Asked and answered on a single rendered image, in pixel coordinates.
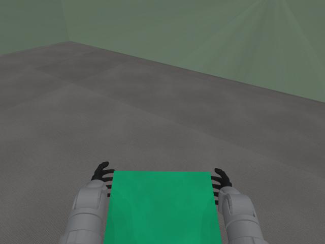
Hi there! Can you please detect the carton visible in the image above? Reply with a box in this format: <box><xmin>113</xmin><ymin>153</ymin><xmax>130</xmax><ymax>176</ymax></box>
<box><xmin>103</xmin><ymin>171</ymin><xmax>222</xmax><ymax>244</ymax></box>

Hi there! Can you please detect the left robot hand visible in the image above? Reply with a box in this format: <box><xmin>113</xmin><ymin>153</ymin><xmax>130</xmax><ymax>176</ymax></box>
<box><xmin>91</xmin><ymin>162</ymin><xmax>115</xmax><ymax>197</ymax></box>

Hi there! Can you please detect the left robot forearm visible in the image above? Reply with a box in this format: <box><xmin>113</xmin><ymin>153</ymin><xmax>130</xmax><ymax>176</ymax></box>
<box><xmin>58</xmin><ymin>179</ymin><xmax>108</xmax><ymax>244</ymax></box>

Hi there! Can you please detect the right robot hand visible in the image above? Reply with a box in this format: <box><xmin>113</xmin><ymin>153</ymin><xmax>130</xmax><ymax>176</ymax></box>
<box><xmin>211</xmin><ymin>168</ymin><xmax>232</xmax><ymax>205</ymax></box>

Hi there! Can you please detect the right robot forearm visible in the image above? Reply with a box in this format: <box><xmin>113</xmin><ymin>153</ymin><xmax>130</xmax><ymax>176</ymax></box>
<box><xmin>218</xmin><ymin>186</ymin><xmax>269</xmax><ymax>244</ymax></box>

